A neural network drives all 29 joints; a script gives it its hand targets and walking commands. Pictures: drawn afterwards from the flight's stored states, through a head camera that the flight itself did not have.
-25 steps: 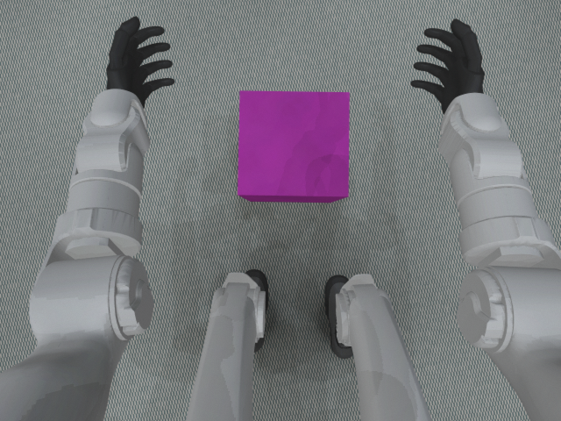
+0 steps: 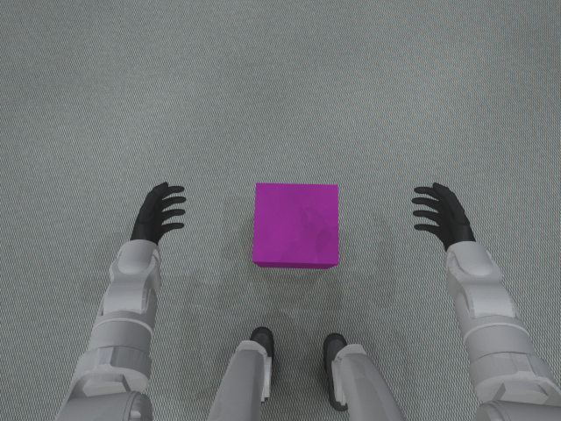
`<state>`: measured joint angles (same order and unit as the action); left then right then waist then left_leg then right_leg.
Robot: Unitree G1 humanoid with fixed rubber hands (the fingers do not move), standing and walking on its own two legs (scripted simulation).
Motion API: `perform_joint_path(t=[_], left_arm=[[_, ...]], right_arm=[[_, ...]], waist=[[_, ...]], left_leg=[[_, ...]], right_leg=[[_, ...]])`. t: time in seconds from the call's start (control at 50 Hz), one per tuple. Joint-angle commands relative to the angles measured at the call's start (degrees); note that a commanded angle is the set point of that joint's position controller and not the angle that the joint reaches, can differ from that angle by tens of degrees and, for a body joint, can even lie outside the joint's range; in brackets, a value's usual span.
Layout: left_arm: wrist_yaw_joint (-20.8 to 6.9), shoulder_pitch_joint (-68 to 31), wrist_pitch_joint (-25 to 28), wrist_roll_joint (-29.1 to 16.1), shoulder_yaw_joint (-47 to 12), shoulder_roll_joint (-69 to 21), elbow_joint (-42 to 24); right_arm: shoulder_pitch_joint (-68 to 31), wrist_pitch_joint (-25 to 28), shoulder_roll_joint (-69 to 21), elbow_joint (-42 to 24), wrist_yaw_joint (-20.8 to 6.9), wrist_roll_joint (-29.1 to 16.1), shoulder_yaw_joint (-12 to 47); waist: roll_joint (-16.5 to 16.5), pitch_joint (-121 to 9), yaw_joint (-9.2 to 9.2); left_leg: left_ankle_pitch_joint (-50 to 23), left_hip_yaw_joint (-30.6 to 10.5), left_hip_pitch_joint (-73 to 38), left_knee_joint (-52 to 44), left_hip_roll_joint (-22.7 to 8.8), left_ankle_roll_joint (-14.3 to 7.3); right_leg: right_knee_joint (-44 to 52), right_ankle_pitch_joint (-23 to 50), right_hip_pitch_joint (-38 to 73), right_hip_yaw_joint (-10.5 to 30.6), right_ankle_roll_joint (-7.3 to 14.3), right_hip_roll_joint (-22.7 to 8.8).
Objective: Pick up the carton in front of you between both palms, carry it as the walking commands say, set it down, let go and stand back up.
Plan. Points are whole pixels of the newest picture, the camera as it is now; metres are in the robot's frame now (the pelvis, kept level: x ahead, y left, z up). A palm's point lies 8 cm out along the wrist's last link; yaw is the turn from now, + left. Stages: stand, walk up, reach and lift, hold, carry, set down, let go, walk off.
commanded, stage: let go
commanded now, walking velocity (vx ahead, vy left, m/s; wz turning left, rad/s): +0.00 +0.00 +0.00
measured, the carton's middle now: (295, 230) +0.45 +0.00 -0.58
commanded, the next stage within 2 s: stand in 0.92 s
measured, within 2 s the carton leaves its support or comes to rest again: neither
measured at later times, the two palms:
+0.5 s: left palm (97, 368) +0.21 +0.23 -0.01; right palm (552, 373) +0.21 -0.24 +0.00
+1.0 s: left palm (80, 386) +0.19 +0.24 -0.01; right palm out of the picture +0.20 -0.25 +0.00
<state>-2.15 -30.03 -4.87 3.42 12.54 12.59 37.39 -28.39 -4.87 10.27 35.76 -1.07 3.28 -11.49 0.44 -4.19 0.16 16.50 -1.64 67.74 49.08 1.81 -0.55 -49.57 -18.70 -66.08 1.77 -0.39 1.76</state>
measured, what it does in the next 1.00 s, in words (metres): rises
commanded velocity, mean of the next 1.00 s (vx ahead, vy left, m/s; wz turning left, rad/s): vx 0.00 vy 0.00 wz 0.00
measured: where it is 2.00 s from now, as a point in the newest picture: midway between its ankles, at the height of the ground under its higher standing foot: (299, 381)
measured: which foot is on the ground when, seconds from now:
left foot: down 0.00-1.00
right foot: down 0.00-1.00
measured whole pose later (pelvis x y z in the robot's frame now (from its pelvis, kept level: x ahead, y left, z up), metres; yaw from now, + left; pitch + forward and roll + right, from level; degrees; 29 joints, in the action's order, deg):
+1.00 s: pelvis +0.04 -0.01 +0.06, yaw +0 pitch -4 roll +0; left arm -1.6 11.9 -4.3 0.6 3.1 13.8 31.2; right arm 10.9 -5.1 13.7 30.6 -1.5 0.8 -2.8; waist 0.4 3.4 0.2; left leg 16.2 -1.6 8.6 28.5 1.3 -0.4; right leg -28.1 -17.6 -6.8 2.5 0.4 1.6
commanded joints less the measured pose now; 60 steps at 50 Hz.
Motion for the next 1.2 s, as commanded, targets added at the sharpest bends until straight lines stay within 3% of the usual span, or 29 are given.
perform_joint_path(t=[0.0, 0.16, 0.38, 0.52, 0.62, 0.88, 0.9, 0.92, 1.0, 1.18], left_arm=[[-0.3, 0.0, 2.7, -1.1, -0.5, 4.7, -6.2], [-0.3, 19.2, 6.0, -2.6, -3.4, 4.0, -7.6], [-0.7, 38.2, 6.4, -3.2, -7.1, 4.1, -15.1], [-1.8, 40.2, 2.2, -3.3, -8.5, 4.7, -18.0], [-2.3, 39.7, -1.3, -2.9, -8.4, 5.1, -18.3], [-2.1, 40.1, -3.1, -2.0, -8.0, 4.8, -19.6], [-1.1, 43.4, -1.2, -3.2, -7.9, 5.2, -16.8], [0.9, 39.5, 1.0, -3.1, -6.0, 11.7, -9.6], [2.2, 40.6, 4.2, -2.7, -6.4, 9.3, -6.5], [3.3, 40.9, 5.9, -2.3, -6.7, 10.8, -1.6]], right_arm=[[1.1, 2.6, 4.7, -5.8, -0.6, -1.0, 0.5], [19.1, 5.8, 4.8, -7.3, -1.0, -2.3, 3.3], [36.8, 6.4, 6.1, -14.5, -1.8, -3.8, 6.9], [38.9, 2.3, 6.7, -16.2, -2.9, -3.5, 8.0], [37.7, -0.9, 7.1, -16.6, -3.2, -2.9, 7.8], [37.9, -2.9, 6.9, -17.6, -3.4, -2.0, 7.1], [35.9, -6.2, 8.5, -21.2, -1.9, -1.1, 7.0], [36.8, -1.1, 14.0, -8.7, 0.0, -3.1, 5.1], [36.8, 4.7, 11.4, -4.8, 1.2, -2.4, 5.7], [37.8, 6.5, 13.3, 1.0, 2.3, -1.9, 5.5]], waist=[[-1.9, -40.8, -0.15], [-0.6, -30.3, 0.09], [-0.3, -10.1, -0.03], [-0.3, 3.5, -0.06], [0.8, 9.1, -0.07], [-0.3, 7.7, -0.03], [1.9, 4.4, -0.62], [-0.4, 2.5, -0.14], [-0.9, 4.1, -0.13], [-1.0, 2.1, 0.11]], left_leg=[[-27.0, -1.2, -36.9, -3.3, 0.1, 1.0], [-27.9, -1.5, -43.6, -10.4, -0.1, 1.0], [-20.3, -0.2, -58.0, -23.6, 0.1, 1.2], [-9.8, 0.9, -62.5, -27.8, 0.2, 1.4], [-6.4, 1.5, -65.3, -27.2, 0.6, 1.3], [-12.0, 0.6, -66.6, -26.5, 0.4, 1.4], [-15.3, 0.5, -68.9, -25.2, 0.1, 0.8], [-11.5, 0.4, -60.2, -22.7, -2.9, 1.4], [-7.4, -2.0, -57.9, -24.1, -3.9, 0.6], [-17.4, -3.5, -60.0, -22.7, -4.9, 0.6]], right_leg=[[5.2, 22.0, 21.6, -0.7, -1.2, 1.0], [11.9, 26.0, 33.8, 0.8, -1.0, 0.2], [24.8, 21.7, 52.3, 0.3, -0.8, -0.1], [29.8, 10.6, 54.5, -0.1, -0.4, -0.3], [30.5, 5.8, 53.0, -0.7, 0.2, -0.9], [28.4, 12.0, 58.5, -0.7, -0.2, 0.1], [26.4, 12.0, 58.1, -1.4, -0.7, 1.5], [25.7, 11.4, 55.4, -0.1, -1.5, -2.4], [25.8, 8.1, 53.8, 2.3, -0.5, -3.2], [24.8, 15.8, 54.8, 3.0, -0.1, -3.7]])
